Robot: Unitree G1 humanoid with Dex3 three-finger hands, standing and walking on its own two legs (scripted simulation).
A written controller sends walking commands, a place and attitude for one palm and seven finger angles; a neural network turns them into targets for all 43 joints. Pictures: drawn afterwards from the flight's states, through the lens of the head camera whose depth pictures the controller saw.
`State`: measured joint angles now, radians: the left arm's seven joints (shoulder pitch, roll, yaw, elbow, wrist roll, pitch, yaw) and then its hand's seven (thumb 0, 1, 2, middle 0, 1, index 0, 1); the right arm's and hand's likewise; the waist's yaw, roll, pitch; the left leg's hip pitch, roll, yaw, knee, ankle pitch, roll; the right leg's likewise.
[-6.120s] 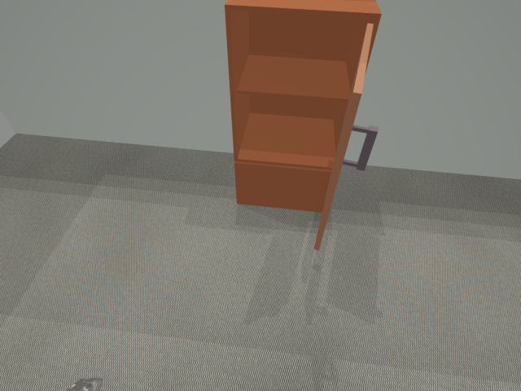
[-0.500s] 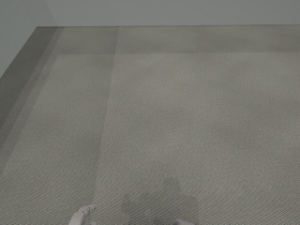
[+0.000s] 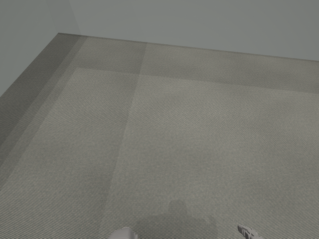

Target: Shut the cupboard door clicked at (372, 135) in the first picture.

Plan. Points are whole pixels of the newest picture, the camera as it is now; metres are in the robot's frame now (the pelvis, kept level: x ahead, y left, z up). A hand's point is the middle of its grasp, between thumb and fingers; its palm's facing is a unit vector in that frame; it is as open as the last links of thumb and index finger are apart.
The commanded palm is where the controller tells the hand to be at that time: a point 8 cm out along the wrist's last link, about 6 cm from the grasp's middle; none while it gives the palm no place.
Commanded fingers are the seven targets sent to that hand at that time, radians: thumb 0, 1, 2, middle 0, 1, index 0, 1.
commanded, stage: walk around to get in front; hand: left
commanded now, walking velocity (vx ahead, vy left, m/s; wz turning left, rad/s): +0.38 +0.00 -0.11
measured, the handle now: out of the picture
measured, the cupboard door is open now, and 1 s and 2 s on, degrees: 80 80 80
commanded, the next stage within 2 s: walk to a spot facing it in 0.90 s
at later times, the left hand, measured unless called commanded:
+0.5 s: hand (127, 176) +0.32 +0.13 -0.14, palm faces -0.06 -0.97 -0.23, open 7.3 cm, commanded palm none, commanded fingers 0.00 0.90 0.90 -0.20 -0.30 -0.20 -0.30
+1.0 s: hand (126, 170) +0.35 +0.14 -0.18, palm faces +0.10 -0.99 -0.12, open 7.4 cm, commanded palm none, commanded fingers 0.00 0.90 0.90 -0.20 -0.30 -0.20 -0.30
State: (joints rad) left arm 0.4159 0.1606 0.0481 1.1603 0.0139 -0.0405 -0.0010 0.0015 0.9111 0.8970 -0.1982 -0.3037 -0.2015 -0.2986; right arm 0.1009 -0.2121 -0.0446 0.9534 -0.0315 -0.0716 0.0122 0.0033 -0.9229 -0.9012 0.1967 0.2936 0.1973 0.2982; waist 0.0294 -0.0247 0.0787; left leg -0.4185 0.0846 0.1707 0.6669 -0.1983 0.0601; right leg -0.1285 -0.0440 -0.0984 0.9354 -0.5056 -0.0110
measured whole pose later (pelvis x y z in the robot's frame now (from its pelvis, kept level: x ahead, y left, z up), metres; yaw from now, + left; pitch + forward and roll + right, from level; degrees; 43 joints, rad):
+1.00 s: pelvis +0.43 -0.01 +0.00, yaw +0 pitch -2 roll -1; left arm 0.40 0.14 0.05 1.17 0.02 -0.03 0.00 0.01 0.91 0.90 -0.20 -0.30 -0.20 -0.30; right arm 0.12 -0.17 -0.05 0.97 -0.02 -0.06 0.01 0.00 -0.91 -0.90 0.20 0.29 0.20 0.30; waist 0.03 -0.03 0.08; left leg -0.40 0.07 0.17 0.66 -0.23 0.07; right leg -0.23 -0.08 -0.10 1.09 -0.47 0.00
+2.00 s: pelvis +0.55 -0.02 +0.02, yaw +31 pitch +0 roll -1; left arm 0.22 0.28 0.09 0.92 0.02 0.06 0.01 0.01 0.91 0.90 -0.20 -0.30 -0.20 -0.30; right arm 0.11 -0.24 -0.05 0.87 -0.02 0.03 0.01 0.00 -0.91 -0.90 0.20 0.29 0.20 0.30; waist 0.02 -0.02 0.09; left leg -0.30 0.01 0.03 0.55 -0.24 0.03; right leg -0.48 -0.11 -0.06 1.10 -0.43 0.09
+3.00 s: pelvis +0.53 -0.08 +0.02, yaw +68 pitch +0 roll +0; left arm 0.16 0.25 0.07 0.88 0.01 0.05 0.01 0.01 0.91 0.90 -0.20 -0.30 -0.20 -0.30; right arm 0.16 -0.23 -0.05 0.89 -0.02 0.05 0.01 0.00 -0.90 -0.90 0.20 0.29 0.20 0.30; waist -0.01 0.01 0.08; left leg -0.28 -0.04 -0.07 0.50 -0.22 0.01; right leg -0.41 -0.06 -0.02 0.87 -0.44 0.09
